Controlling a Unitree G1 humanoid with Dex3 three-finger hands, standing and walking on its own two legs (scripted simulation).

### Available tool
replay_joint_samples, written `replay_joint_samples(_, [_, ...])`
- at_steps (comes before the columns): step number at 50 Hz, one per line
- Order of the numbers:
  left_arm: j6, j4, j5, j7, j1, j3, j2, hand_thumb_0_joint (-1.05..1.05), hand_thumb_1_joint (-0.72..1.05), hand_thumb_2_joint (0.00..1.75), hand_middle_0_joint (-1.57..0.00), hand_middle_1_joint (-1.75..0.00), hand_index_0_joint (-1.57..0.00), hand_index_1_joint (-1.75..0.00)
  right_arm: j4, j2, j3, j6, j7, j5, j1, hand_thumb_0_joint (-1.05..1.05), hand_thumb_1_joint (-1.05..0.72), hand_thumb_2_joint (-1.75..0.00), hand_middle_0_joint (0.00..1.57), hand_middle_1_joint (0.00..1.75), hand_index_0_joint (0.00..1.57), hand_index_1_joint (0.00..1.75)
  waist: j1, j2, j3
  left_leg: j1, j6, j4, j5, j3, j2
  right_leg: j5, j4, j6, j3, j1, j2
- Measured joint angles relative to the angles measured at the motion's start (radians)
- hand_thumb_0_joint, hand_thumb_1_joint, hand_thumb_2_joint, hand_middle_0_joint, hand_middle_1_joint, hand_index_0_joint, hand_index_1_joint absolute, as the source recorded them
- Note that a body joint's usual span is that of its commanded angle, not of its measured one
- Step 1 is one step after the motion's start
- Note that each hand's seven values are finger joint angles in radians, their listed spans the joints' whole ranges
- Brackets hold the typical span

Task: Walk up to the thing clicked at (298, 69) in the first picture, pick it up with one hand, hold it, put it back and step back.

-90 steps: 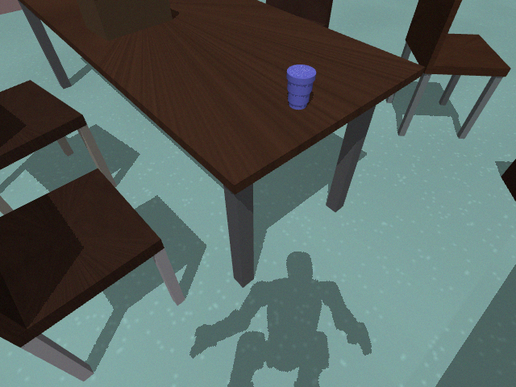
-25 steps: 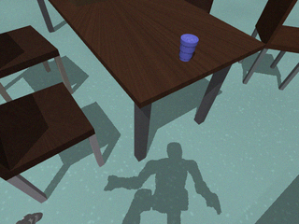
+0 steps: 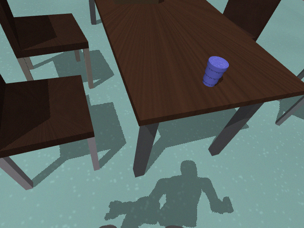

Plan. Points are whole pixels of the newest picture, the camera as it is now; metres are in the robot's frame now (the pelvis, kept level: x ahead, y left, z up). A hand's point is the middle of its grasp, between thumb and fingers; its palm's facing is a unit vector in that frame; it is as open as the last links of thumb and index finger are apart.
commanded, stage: walk up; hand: right
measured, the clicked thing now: (213, 72) +0.66 -0.21 +0.05
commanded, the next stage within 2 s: none
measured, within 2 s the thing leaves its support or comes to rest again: neither
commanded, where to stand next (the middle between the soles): +0.20 -0.20 m, yaw +20 degrees
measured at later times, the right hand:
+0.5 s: hand (301, 211) +0.23 -0.50 -0.13, palm faces -0.26 +0.81 -0.53, open 7.4 cm
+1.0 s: hand (273, 173) +0.36 -0.47 -0.14, palm faces -0.37 +0.84 -0.39, open 7.4 cm
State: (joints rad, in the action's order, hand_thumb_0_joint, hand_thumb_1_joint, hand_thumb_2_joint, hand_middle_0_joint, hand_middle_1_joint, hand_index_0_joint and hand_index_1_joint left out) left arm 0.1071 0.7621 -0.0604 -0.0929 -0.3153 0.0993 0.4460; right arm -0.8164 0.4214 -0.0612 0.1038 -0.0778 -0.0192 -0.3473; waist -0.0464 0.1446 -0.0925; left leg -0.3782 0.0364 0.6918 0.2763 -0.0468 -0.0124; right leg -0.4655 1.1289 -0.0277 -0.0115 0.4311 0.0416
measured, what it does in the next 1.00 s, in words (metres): steps to the right, turning left: right foot, then left foot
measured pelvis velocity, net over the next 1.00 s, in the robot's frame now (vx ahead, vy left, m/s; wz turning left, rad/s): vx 0.15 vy -0.27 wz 0.35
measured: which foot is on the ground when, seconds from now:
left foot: down 0.00-0.30, up 0.32-0.74, down 0.76-1.00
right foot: up 0.00-0.28, down 0.30-0.80, up 0.82-0.96, down 0.98-1.00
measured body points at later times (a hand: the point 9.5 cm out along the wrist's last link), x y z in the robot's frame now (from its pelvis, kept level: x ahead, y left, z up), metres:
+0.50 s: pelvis +0.10 -0.21 +0.00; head +0.13 -0.20 +0.45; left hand +0.08 +0.11 -0.11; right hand +0.25 -0.54 -0.09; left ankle +0.12 -0.10 -0.66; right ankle +0.12 -0.30 -0.71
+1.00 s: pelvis +0.15 -0.27 -0.01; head +0.19 -0.26 +0.44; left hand +0.12 +0.06 -0.11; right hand +0.38 -0.51 -0.12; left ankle +0.15 -0.13 -0.71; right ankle +0.22 -0.41 -0.72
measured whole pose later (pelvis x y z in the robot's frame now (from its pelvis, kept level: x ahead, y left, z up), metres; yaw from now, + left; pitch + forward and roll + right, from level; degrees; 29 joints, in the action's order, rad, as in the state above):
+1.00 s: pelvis +0.15 -0.27 -0.01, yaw +20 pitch -2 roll -1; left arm -0.03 0.86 0.00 0.01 -0.20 0.05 0.40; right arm -0.84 0.40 -0.01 0.00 -0.01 -0.01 -0.13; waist -0.02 -0.04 -0.12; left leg -0.40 0.00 0.80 0.36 0.05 0.02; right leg -0.35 0.73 0.02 0.02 0.34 0.05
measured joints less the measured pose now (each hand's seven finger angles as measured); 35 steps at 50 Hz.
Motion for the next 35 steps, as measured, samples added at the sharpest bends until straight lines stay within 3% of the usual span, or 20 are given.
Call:
replay_joint_samples(7, [0.001,-0.027,-0.001,-0.012,0.018,0.026,0.038,0.01,0.91,0.9,-0.21,-0.3,-0.2,-0.3,0.022,0.003,0.018,0.0,0.003,-0.015,-0.038,0.0,-0.9,-0.9,0.21,0.3,0.21,0.3,0.017,-0.01,0.007,0.013,-0.055,0.017,0.039,0.109,0.045,0.065,-0.052,0.035,-0.069,0.114,0.071])
replay_joint_samples(13, [0.004,-0.046,-0.001,-0.011,0.042,0.048,0.071,0.01,0.91,0.9,-0.2,-0.3,-0.2,-0.3,0.024,0.034,0.015,-0.015,-0.001,-0.03,-0.054,0.0,-0.89,-0.9,0.22,0.3,0.22,0.3,0.032,-0.04,0.017,-0.036,-0.078,0.105,0.119,0.211,0.103,0.039,-0.155,0.026,-0.042,0.092,0.065])
replay_joint_samples(14, [-0.003,-0.051,0.0,-0.01,0.042,0.051,0.075,0.01,0.91,0.9,-0.2,-0.3,-0.2,-0.3,0.021,0.043,0.013,-0.022,-0.004,-0.031,-0.053,0.0,-0.89,-0.9,0.22,0.3,0.22,0.3,0.031,-0.047,0.021,-0.048,-0.077,0.128,0.137,0.229,0.114,0.045,-0.208,0.02,-0.025,0.065,0.057])
replay_joint_samples(15, [-0.015,-0.057,-0.001,-0.006,0.042,0.055,0.073,0.01,0.91,0.9,-0.2,-0.3,-0.2,-0.3,0.014,0.055,0.01,-0.03,-0.009,-0.032,-0.051,0.0,-0.89,-0.9,0.22,0.3,0.22,0.3,0.024,-0.065,0.022,-0.068,-0.056,0.17,0.158,0.249,0.132,0.049,-0.242,0.036,-0.006,0.046,0.04])
replay_joint_samples(17, [-0.037,-0.063,-0.009,0.005,0.048,0.048,0.047,0.01,0.91,0.9,-0.2,-0.3,-0.2,-0.3,-0.023,0.07,-0.004,-0.055,-0.031,-0.022,-0.027,0.01,-0.89,-0.9,0.22,0.3,0.21,0.3,0.014,-0.102,0.011,-0.133,-0.022,0.342,0.257,0.285,0.109,0.015,-0.179,0.051,0.039,0.056,0.021])
replay_joint_samples(20, [-0.04,-0.045,0.006,0.013,0.046,0.016,-0.009,0.01,0.91,0.9,-0.2,-0.3,-0.2,-0.3,-0.068,0.065,-0.009,-0.065,-0.046,-0.001,0.015,0.01,-0.9,-0.9,0.21,0.3,0.21,0.3,0.006,-0.129,-0.004,-0.199,-0.009,0.526,0.251,0.178,0.058,0.022,-0.23,0.028,0.088,-0.004,0.015])
replay_joint_samples(23, [-0.049,-0.028,0.005,0.017,0.028,-0.01,-0.046,0.01,0.9,0.9,-0.21,-0.3,-0.2,-0.3,-0.07,0.053,0.004,-0.043,-0.024,0.011,0.029,0.01,-0.9,-0.9,0.21,0.3,0.21,0.3,-0.005,-0.133,-0.006,-0.201,0.001,0.472,0.212,0.044,0.037,0.056,-0.335,-0.002,0.121,-0.072,0.004])
replay_joint_samples(25, [-0.064,-0.02,0.007,0.025,0.011,-0.022,-0.056,0.01,0.9,0.9,-0.21,-0.3,-0.2,-0.3,-0.063,0.041,0.012,-0.036,-0.002,0.01,0.032,0.01,-0.9,-0.9,0.21,0.3,0.21,0.3,-0.016,-0.126,-0.007,-0.184,0.009,0.389,0.209,-0.002,0.017,0.069,-0.386,-0.021,0.138,-0.103,-0.006])
replay_joint_samples(30, [-0.098,0.018,0.031,0.058,-0.028,-0.039,-0.059,0.01,0.9,0.9,-0.21,-0.3,-0.2,-0.3,-0.042,0.007,0.027,-0.051,0.036,0.005,0.065,0.01,-0.9,-0.9,0.21,0.3,0.21,0.3,-0.028,-0.108,-0.023,-0.125,0.017,0.24,0.15,0.012,-0.024,0.066,-0.447,-0.049,0.176,-0.165,-0.029])
replay_joint_samples(35, [-0.106,0.044,0.044,0.081,-0.031,-0.054,-0.068,0.01,0.9,0.9,-0.21,-0.3,-0.2,-0.3,-0.021,-0.013,0.032,-0.073,0.05,0.011,0.113,0.01,-0.9,-0.9,0.21,0.3,0.21,0.3,-0.028,-0.112,-0.041,-0.049,0.022,0.132,0.097,0.029,-0.016,0.039,-0.454,-0.056,0.215,-0.204,-0.032])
